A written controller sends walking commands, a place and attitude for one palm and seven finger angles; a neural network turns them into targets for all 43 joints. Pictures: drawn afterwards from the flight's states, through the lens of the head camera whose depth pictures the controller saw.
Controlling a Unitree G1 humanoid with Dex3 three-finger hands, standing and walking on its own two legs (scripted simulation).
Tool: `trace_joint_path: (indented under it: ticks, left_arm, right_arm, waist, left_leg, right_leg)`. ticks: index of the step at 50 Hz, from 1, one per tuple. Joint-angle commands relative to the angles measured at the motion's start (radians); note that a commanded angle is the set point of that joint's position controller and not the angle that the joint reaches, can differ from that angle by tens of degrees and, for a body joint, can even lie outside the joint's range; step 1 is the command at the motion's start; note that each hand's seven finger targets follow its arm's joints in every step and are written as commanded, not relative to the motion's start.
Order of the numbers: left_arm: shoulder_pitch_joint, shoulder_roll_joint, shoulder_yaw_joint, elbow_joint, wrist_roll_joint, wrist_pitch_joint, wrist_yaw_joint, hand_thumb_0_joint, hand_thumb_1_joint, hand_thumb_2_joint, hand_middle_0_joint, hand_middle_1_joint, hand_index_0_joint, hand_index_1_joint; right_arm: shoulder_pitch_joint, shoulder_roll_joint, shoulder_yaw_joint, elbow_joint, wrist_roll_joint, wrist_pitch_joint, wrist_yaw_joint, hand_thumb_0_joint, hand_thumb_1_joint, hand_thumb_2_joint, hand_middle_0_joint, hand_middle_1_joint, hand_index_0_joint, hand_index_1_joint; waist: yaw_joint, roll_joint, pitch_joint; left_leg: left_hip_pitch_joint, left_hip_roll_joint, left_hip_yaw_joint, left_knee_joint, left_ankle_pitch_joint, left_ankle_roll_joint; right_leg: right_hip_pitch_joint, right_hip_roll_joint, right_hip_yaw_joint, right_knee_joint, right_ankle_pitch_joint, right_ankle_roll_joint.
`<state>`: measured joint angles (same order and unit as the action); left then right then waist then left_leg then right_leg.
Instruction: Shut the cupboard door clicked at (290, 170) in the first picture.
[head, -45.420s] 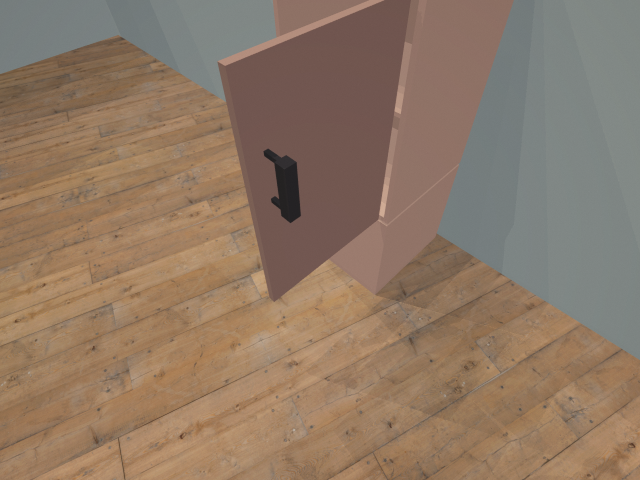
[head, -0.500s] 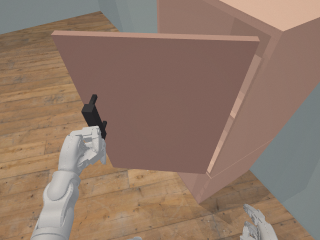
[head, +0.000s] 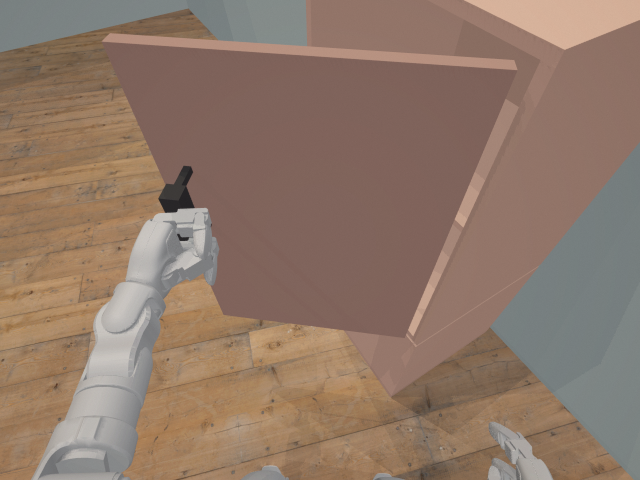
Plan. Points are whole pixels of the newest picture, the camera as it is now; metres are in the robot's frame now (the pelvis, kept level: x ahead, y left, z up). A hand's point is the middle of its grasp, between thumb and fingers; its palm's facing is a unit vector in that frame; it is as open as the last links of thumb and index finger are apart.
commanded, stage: push the door shut along its arc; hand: left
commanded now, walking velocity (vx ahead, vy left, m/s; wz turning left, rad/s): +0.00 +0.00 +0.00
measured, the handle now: (191, 213) +0.44 +0.19 +0.07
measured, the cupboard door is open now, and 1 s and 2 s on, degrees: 51 35 23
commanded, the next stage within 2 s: pull the fist back off the door in 1.42 s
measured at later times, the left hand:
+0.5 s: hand (240, 220) +0.43 +0.12 +0.07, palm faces -0.32 -0.95 -0.02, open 3.1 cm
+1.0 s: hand (273, 192) +0.48 +0.08 +0.08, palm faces -0.42 -0.91 -0.03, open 3.1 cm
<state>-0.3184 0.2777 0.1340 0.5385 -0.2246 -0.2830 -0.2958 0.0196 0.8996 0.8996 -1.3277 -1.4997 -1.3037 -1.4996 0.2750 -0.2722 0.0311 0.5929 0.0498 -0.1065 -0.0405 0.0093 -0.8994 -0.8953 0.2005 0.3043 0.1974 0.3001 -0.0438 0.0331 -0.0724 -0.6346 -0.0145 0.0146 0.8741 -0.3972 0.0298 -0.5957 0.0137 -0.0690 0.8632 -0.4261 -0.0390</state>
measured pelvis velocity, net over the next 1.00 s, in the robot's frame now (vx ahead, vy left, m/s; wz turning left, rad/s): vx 0.00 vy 0.01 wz -0.02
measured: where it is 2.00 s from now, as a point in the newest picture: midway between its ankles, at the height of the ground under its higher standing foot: outside the picture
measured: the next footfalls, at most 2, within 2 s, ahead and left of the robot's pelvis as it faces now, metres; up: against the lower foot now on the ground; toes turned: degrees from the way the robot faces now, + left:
none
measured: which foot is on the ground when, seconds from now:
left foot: down 0.00-1.00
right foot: down 0.00-1.00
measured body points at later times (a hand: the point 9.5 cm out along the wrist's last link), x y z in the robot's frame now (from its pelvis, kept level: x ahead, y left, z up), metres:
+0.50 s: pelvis -0.01 +0.01 -0.01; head +0.07 +0.01 +0.43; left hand +0.44 +0.17 +0.08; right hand +0.07 -0.25 -0.12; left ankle +0.02 +0.10 -0.70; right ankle +0.00 -0.09 -0.70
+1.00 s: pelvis +0.00 +0.01 -0.02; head +0.10 +0.00 +0.42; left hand +0.50 +0.13 +0.08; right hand +0.01 -0.27 -0.14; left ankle +0.02 +0.10 -0.70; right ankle +0.00 -0.09 -0.70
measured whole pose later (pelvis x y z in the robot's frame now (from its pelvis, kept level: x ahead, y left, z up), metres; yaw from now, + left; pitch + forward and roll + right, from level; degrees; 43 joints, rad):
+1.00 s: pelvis +0.00 +0.01 -0.02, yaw -1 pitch +17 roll -1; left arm -0.92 0.37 0.17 1.11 -0.16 -0.32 -0.44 0.01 0.89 0.92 -1.30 -1.50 -1.30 -1.50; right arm 0.37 -0.29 0.02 0.64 0.03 -0.04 -0.02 0.01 -0.90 -0.90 0.20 0.30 0.20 0.30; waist -0.16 0.04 -0.09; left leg -0.87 0.00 0.03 0.99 -0.43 0.04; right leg -0.83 0.02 -0.06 0.96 -0.44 -0.04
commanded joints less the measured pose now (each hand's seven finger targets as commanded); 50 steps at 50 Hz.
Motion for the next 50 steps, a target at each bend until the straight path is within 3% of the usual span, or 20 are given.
trace_joint_path:
  ticks: [1, 2, 4, 5, 7, 10, 13, 15, 16, 17, 20, 22, 24, 26, 27, 29, 32, 39, 46, 50]
  left_arm:
    - [-0.414, 0.116, 0.005, -0.149, -0.018, -0.062, -0.022, 0.0, 0.9, 0.9, -1.3, -1.5, -1.3, -1.5]
    - [-0.434, 0.132, 0.013, -0.128, -0.015, -0.064, -0.026, 0.0, 0.9, 0.9, -1.3, -1.5, -1.3, -1.5]
    - [-0.474, 0.164, 0.036, -0.093, -0.017, -0.069, -0.033, 0.0, 0.9, 0.9, -1.3, -1.5, -1.3, -1.5]
    - [-0.481, 0.168, 0.034, -0.077, -0.013, -0.071, -0.04, 0.0, 0.9, 0.9, -1.3, -1.5, -1.3, -1.5]
    - [-0.573, 0.127, -0.011, -0.052, -0.01, -0.075, -0.053, 0.0, 0.9, 0.9, -1.3, -1.5, -1.3, -1.5]
    - [-0.618, 0.141, 0.0, 0.028, -0.009, -0.073, -0.062, 0.0, 0.9, 0.9, -1.3, -1.5, -1.3, -1.5]
    - [-0.698, 0.131, -0.016, 0.05, -0.004, -0.086, -0.075, 0.0, 0.9, 0.9, -1.3, -1.5, -1.3, -1.5]
    - [-0.7, 0.149, -0.003, 0.066, 0.0, -0.093, -0.079, 0.0, 0.9, 0.9, -1.3, -1.5, -1.3, -1.5]
    - [-0.729, 0.12, -0.031, 0.085, 0.0, -0.092, -0.083, 0.0, 0.9, 0.9, -1.3, -1.5, -1.3, -1.5]
    - [-0.762, 0.15, -0.004, 0.113, 0.003, -0.096, -0.081, 0.0, 0.9, 0.9, -1.3, -1.5, -1.3, -1.5]
    - [-0.808, 0.161, 0.01, 0.177, 0.006, -0.104, -0.078, 0.0, 0.9, 0.9, -1.3, -1.5, -1.3, -1.5]
    - [-0.849, 0.177, 0.029, 0.201, 0.01, -0.108, -0.076, 0.0, 0.9, 0.9, -1.3, -1.5, -1.3, -1.5]
    - [-0.884, 0.24, 0.072, 0.212, 0.019, -0.121, -0.073, 0.0, 0.9, 0.9, -1.3, -1.5, -1.3, -1.5]
    - [-0.891, 0.18, 0.025, 0.23, 0.024, -0.125, -0.086, 0.0, 0.9, 0.9, -1.3, -1.5, -1.3, -1.5]
    - [-0.918, 0.178, 0.018, 0.243, 0.025, -0.126, -0.091, 0.0, 0.9, 0.9, -1.3, -1.5, -1.3, -1.5]
    - [-0.939, 0.218, 0.053, 0.269, 0.021, -0.127, -0.098, 0.0, 0.9, 0.9, -1.3, -1.5, -1.3, -1.5]
    - [-0.958, 0.205, 0.042, 0.283, 0.024, -0.119, -0.112, 0.0, 0.9, 0.9, -1.3, -1.5, -1.3, -1.5]
    - [-1.006, 0.261, 0.088, 0.337, 0.032, -0.105, -0.117, 0.0, 0.9, 0.9, -1.3, -1.5, -1.3, -1.5]
    - [-1.076, 0.273, 0.08, 0.365, 0.049, -0.096, -0.135, 0.0, 0.9, 0.9, -1.3, -1.5, -1.3, -1.5]
    - [-1.149, 0.233, 0.036, 0.368, 0.043, -0.087, -0.155, 0.0, 0.9, 0.9, -1.3, -1.5, -1.3, -1.5]
  right_arm:
    - [0.001, -0.138, -0.054, -0.118, -0.001, -0.043, -0.007, 0.0, -0.9, -0.9, 0.2, 0.3, 0.2, 0.3]
    - [0.005, -0.142, -0.056, -0.112, -0.001, -0.041, -0.007, 0.0, -0.9, -0.9, 0.2, 0.3, 0.2, 0.3]
    - [0.02, -0.151, -0.057, -0.107, -0.004, -0.035, -0.009, 0.0, -0.9, -0.9, 0.2, 0.3, 0.2, 0.3]
    - [0.018, -0.151, -0.058, -0.108, -0.001, -0.032, -0.009, 0.0, -0.9, -0.9, 0.2, 0.3, 0.2, 0.3]
    - [0.025, -0.148, -0.055, -0.096, 0.0, -0.031, -0.007, 0.0, -0.9, -0.9, 0.2, 0.3, 0.2, 0.3]
    - [0.045, -0.159, -0.059, -0.083, -0.001, -0.024, -0.008, 0.0, -0.9, -0.9, 0.2, 0.3, 0.2, 0.3]
    - [0.06, -0.16, -0.061, -0.075, -0.003, -0.02, -0.005, 0.0, -0.9, -0.9, 0.2, 0.3, 0.2, 0.3]
    - [0.07, -0.166, -0.063, -0.072, -0.004, -0.017, -0.002, 0.0, -0.9, -0.9, 0.2, 0.3, 0.2, 0.3]
    - [0.068, -0.162, -0.06, -0.07, -0.004, -0.014, 0.001, 0.0, -0.9, -0.9, 0.2, 0.3, 0.2, 0.3]
    - [0.079, -0.167, -0.061, -0.059, -0.006, -0.01, 0.0, 0.0, -0.9, -0.9, 0.2, 0.3, 0.2, 0.3]
    - [0.092, -0.171, -0.059, -0.055, -0.009, -0.002, 0.002, 0.0, -0.9, -0.9, 0.2, 0.3, 0.2, 0.3]
    - [0.1, -0.17, -0.059, -0.053, -0.011, 0.002, 0.003, 0.0, -0.9, -0.9, 0.2, 0.3, 0.2, 0.3]
    - [0.114, -0.177, -0.058, -0.051, -0.013, 0.007, 0.001, 0.0, -0.9, -0.9, 0.2, 0.3, 0.2, 0.3]
    - [0.116, -0.169, -0.059, -0.052, -0.013, 0.009, 0.006, 0.0, -0.9, -0.9, 0.2, 0.3, 0.2, 0.3]
    - [0.122, -0.171, -0.06, -0.045, -0.013, 0.012, 0.007, 0.0, -0.9, -0.9, 0.2, 0.3, 0.2, 0.3]
    - [0.137, -0.18, -0.06, -0.04, -0.015, 0.015, 0.005, 0.0, -0.9, -0.9, 0.2, 0.3, 0.2, 0.3]
    - [0.145, -0.178, -0.062, -0.038, -0.016, 0.019, 0.009, 0.0, -0.9, -0.9, 0.2, 0.3, 0.2, 0.3]
    - [0.177, -0.184, -0.062, -0.034, -0.02, 0.034, 0.009, 0.0, -0.9, -0.9, 0.2, 0.3, 0.2, 0.3]
    - [0.19, -0.184, -0.064, -0.026, -0.024, 0.042, 0.011, 0.0, -0.9, -0.9, 0.2, 0.3, 0.2, 0.3]
    - [0.194, -0.184, -0.065, -0.012, -0.024, 0.037, 0.008, 0.0, -0.9, -0.9, 0.2, 0.3, 0.2, 0.3]
  waist:
    - [-0.036, -0.032, -0.292]
    - [-0.038, -0.024, -0.286]
    - [-0.042, -0.066, -0.295]
    - [-0.042, -0.052, -0.3]
    - [-0.06, -0.001, -0.295]
    - [-0.07, -0.035, -0.301]
    - [-0.08, -0.007, -0.347]
    - [-0.071, 0.031, -0.374]
    - [-0.083, 0.03, -0.359]
    - [-0.087, 0.003, -0.344]
    - [-0.09, -0.027, -0.344]
    - [-0.09, -0.005, -0.362]
    - [-0.085, -0.001, -0.393]
    - [-0.097, 0.014, -0.414]
    - [-0.107, 0.013, -0.402]
    - [-0.106, -0.003, -0.406]
    - [-0.111, 0.018, -0.437]
    - [-0.116, -0.002, -0.441]
    - [-0.138, 0.014, -0.469]
    - [-0.16, 0.03, -0.483]
  left_leg:
    - [0.175, 0.006, -0.046, -0.098, 0.193, 0.006]
    - [0.171, 0.005, -0.046, -0.097, 0.189, 0.005]
    - [0.154, 0.003, -0.048, -0.094, 0.176, 0.01]
    - [0.152, 0.003, -0.045, -0.096, 0.175, 0.009]
    - [0.176, 0.003, -0.054, -0.095, 0.166, 0.006]
    - [0.175, 0.006, -0.063, -0.091, 0.161, 0.009]
    - [0.211, 0.008, -0.074, -0.085, 0.176, 0.006]
    - [0.243, 0.013, -0.085, -0.08, 0.219, 0.0]
    - [0.237, 0.012, -0.084, -0.078, 0.203, 0.001]
    - [0.223, 0.015, -0.09, -0.077, 0.197, 0.001]
    - [0.201, 0.016, -0.094, -0.075, 0.193, 0.003]
    - [0.198, 0.013, -0.089, -0.069, 0.19, 0.004]
    - [0.183, 0.011, -0.09, -0.06, 0.214, 0.005]
    - [0.216, 0.018, -0.094, -0.051, 0.234, 0.002]
    - [0.213, 0.02, -0.096, -0.045, 0.226, 0.002]
    - [0.193, 0.017, -0.098, -0.038, 0.228, 0.006]
    - [0.206, 0.02, -0.096, -0.028, 0.259, 0.004]
    - [0.149, 0.014, -0.086, -0.004, 0.281, 0.013]
    - [0.125, 0.014, -0.079, 0.029, 0.276, 0.017]
    - [0.136, 0.01, -0.081, 0.044, 0.28, 0.021]
  right_leg:
    - [0.07, -0.012, 0.068, -0.128, 0.27, 0.017]
    - [0.064, -0.011, 0.068, -0.126, 0.265, 0.016]
    - [0.077, -0.012, 0.071, -0.128, 0.252, 0.017]
    - [0.074, -0.012, 0.074, -0.127, 0.25, 0.016]
    - [0.024, -0.009, 0.063, -0.121, 0.232, 0.012]
    - [0.001, -0.004, 0.056, -0.118, 0.219, 0.011]
    - [-0.03, -0.001, 0.048, -0.104, 0.217, 0.007]
    - [-0.047, 0.0, 0.039, -0.087, 0.234, 0.001]
    - [-0.067, 0.002, 0.039, -0.09, 0.22, 0.003]
    - [-0.075, 0.003, 0.038, -0.089, 0.216, 0.002]
    - [-0.085, 0.007, 0.035, -0.079, 0.208, 0.003]
    - [-0.085, 0.007, 0.04, -0.076, 0.208, 0.003]
    - [-0.063, 0.008, 0.043, -0.06, 0.23, 0.0]
    - [-0.099, 0.009, 0.04, -0.055, 0.237, 0.003]
    - [-0.116, 0.011, 0.04, -0.055, 0.23, 0.003]
    - [-0.109, 0.014, 0.039, -0.049, 0.232, 0.0]
    - [-0.119, 0.014, 0.041, -0.042, 0.255, 0.002]
    - [-0.1, 0.018, 0.045, -0.027, 0.289, 0.002]
    - [-0.119, 0.02, 0.059, -0.021, 0.303, 0.005]
    - [-0.146, 0.023, 0.06, -0.019, 0.303, 0.006]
